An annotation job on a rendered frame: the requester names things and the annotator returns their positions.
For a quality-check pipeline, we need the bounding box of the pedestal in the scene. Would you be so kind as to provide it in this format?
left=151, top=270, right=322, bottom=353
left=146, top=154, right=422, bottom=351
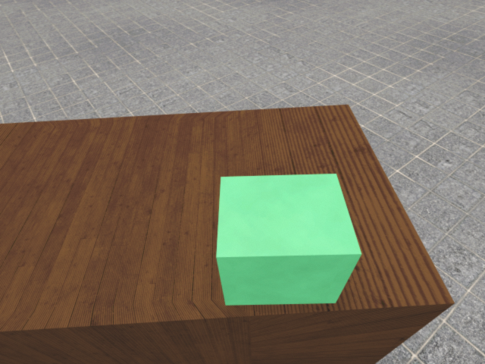
left=0, top=105, right=454, bottom=364

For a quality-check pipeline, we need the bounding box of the carton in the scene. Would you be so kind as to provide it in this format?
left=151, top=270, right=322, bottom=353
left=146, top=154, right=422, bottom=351
left=216, top=174, right=361, bottom=306

